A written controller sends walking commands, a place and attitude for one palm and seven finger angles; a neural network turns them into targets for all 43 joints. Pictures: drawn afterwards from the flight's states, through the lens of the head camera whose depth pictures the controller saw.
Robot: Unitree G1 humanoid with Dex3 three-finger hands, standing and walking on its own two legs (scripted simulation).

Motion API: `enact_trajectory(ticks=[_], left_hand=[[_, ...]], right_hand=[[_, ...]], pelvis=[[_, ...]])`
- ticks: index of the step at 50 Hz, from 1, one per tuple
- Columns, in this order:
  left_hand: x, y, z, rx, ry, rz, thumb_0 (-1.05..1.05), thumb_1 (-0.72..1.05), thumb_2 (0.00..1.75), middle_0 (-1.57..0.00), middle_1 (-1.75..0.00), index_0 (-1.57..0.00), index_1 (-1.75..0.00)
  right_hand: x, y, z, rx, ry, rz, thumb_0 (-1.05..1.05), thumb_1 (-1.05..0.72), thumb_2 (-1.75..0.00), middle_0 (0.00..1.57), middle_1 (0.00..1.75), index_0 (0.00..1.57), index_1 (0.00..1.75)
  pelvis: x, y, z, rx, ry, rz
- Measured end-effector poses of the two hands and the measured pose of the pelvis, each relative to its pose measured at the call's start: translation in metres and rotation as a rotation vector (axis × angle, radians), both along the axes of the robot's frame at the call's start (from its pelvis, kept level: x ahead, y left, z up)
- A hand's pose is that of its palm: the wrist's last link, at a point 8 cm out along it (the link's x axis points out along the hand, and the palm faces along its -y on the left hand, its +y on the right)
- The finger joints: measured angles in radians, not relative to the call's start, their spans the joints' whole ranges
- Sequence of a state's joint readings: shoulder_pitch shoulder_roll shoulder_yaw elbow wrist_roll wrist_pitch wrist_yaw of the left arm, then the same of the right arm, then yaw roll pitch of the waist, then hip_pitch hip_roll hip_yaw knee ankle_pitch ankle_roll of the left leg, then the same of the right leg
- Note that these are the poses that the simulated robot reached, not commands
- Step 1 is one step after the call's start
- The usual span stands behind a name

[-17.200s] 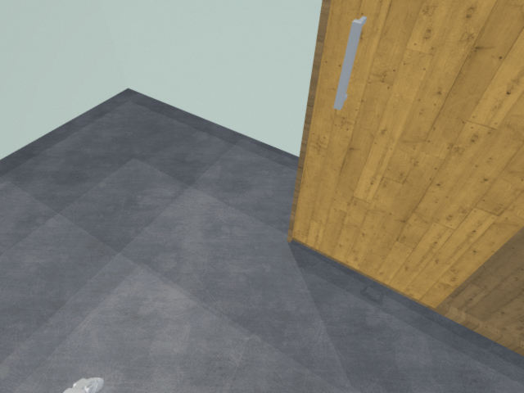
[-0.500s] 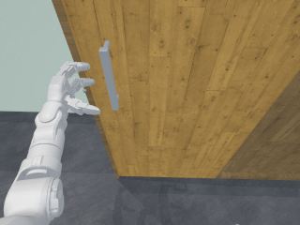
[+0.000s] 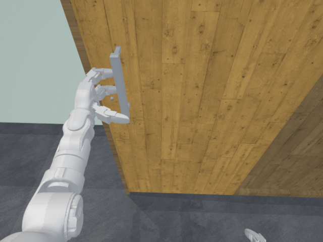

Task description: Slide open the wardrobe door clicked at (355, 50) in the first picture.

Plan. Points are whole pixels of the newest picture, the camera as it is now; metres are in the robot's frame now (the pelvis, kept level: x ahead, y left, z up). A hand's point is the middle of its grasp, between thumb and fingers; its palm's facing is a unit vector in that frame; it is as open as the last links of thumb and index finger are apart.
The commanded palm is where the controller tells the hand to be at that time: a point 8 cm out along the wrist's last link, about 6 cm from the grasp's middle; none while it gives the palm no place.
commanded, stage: feel for the door with the fingertips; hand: left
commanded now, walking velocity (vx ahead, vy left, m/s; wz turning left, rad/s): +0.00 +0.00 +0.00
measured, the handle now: (122, 86) +0.49 +0.11 +0.13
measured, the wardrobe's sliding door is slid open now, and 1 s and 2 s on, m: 0.00 0.00 0.00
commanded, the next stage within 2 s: slide the fingers in behind the handle in 0.22 s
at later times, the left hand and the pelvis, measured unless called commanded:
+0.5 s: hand (110, 93) +0.45 +0.14 +0.14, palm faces -0.03 -1.00 +0.01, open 13.8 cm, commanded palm +0.42 +0.19 +0.14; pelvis +0.00 +0.00 +0.00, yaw +0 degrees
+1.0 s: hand (116, 96) +0.44 +0.12 +0.14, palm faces -0.04 -1.00 +0.00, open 14.0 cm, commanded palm +0.42 +0.17 +0.14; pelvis +0.00 +0.00 +0.00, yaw +0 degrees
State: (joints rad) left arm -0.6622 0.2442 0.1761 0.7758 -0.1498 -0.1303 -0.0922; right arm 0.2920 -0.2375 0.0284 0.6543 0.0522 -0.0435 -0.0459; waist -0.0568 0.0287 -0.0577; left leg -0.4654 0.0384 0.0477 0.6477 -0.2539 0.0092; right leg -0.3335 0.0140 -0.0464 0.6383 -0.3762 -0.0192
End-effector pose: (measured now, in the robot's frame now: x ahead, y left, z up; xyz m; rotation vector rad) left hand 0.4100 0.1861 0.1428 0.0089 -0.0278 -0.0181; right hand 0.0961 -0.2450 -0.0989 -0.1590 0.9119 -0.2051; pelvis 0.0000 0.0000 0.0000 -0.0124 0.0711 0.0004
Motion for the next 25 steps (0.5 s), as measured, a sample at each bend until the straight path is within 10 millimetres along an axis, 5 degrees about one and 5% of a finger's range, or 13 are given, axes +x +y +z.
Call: enact_trajectory(ticks=[17,25], left_hand=[[0.019,0.006,-0.001,-0.013,-0.002,-0.012,-0.01,-0.5,0.3,-0.34,-1.24,-0.33,-1.21],[0.02,0.007,-0.001,-0.019,-0.004,-0.016,-0.01,-0.5,0.3,-0.35,-1.24,-0.34,-1.22]], right_hand=[[-0.053,-0.024,-0.011,-0.04,0.155,-0.057,0.0,-0.9,-0.9,0.2,0.3,0.2,0.3],[-0.058,-0.022,-0.01,-0.037,0.161,-0.075,0.01,-0.9,-0.9,0.2,0.3,0.2,0.3]], pelvis=[[-0.003,-0.005,-0.002,-0.002,0.036,0.003],[-0.003,-0.004,-0.003,-0.004,0.038,-0.002]])
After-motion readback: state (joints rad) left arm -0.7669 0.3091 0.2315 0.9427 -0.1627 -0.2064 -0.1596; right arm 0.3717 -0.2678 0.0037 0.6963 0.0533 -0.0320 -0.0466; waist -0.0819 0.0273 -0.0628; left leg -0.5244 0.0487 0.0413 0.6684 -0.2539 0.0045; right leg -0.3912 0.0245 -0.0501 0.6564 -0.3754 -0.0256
